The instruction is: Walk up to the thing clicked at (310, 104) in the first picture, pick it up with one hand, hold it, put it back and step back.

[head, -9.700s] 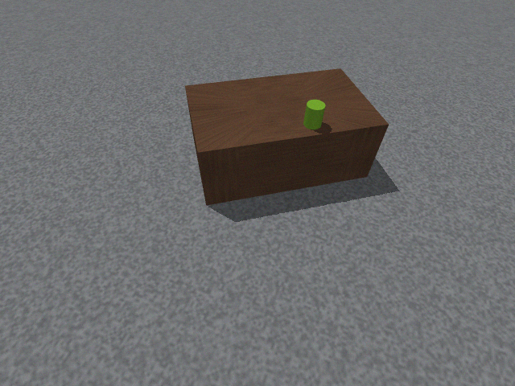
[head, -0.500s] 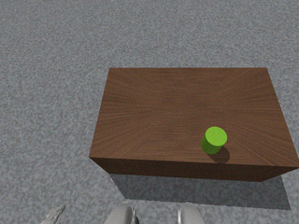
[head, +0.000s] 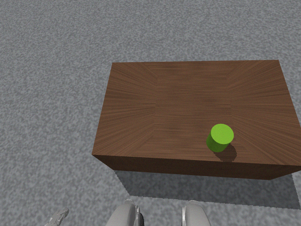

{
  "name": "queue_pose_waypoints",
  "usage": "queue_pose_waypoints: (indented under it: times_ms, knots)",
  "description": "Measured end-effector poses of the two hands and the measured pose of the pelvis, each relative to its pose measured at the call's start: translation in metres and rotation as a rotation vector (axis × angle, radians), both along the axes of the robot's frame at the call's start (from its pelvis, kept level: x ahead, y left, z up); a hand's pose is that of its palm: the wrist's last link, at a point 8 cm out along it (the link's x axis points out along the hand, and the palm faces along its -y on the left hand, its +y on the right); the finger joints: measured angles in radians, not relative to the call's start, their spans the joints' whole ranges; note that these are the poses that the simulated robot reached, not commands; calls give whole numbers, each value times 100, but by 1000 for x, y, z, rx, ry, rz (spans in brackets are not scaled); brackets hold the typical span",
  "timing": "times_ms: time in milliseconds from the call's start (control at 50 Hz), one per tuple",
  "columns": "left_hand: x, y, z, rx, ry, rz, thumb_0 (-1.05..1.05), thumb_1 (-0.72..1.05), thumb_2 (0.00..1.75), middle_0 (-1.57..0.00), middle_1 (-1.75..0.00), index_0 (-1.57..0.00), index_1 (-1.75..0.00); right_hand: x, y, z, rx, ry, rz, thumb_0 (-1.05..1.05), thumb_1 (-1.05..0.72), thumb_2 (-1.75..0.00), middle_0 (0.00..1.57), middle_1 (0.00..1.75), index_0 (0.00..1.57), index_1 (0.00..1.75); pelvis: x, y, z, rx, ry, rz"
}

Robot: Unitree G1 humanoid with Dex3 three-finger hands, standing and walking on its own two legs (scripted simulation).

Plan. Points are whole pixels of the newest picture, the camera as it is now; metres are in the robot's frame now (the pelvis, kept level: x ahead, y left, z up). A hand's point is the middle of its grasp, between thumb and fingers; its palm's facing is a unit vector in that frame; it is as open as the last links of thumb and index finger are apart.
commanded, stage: go down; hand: right
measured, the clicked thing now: (219, 138) +0.44 -0.23 -0.29
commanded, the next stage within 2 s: approach in 0.38 s
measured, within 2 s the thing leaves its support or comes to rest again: neither
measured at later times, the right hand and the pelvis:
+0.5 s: hand out of the picture +0.35 -0.41 +0.02, palm faces +0.25 +0.96 -0.11, open 16.9 cm; pelvis -0.01 +0.00 +0.00, yaw +0 degrees
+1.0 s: hand (270, 136) +0.41 -0.36 -0.16, palm faces +0.20 +0.98 +0.04, open 17.4 cm; pelvis -0.05 +0.00 -0.18, yaw +5 degrees
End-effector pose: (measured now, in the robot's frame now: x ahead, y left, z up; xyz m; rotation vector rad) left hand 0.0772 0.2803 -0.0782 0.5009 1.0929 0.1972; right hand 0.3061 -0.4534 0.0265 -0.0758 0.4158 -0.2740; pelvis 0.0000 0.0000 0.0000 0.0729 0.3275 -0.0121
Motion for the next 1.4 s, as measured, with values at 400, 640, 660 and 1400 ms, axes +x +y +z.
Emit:
queue_pose_waypoints:
  times_ms: [400, 640, 660, 1400]
  knots:
    - [-10, -3, -1, 2, 35, 0, 0, 89, 91, -21, -30, -21, -30, 10, -8, 2, -4, -39, 8, -1, 39, -9, 5, 4, 5, 4, -4, -5, -3, 9, 14, 0]
    - [-17, -3, -5, -3, 40, -7, 0, 88, 91, -21, -30, -20, -30, 19, -9, 2, 5, -87, -8, -1, 45, -10, 4, 5, 4, 5, -8, -4, -10, 11, 37, 5]
    - [-18, -2, -9, -4, 43, -14, 0, 88, 91, -21, -30, -20, -30, 20, -8, -2, 1, -96, -6, -1, 46, -10, 3, 5, 4, 5, -9, -4, -14, 11, 48, 8]
    - [-90, -2, -313, -97, 202, 28, 0, 91, 88, -21, -30, -21, -29, 90, 121, -305, 40, -413, 87, -2, 47, -4, 5, 3, 5, 3, -82, 4, -293, 29, 265, 66]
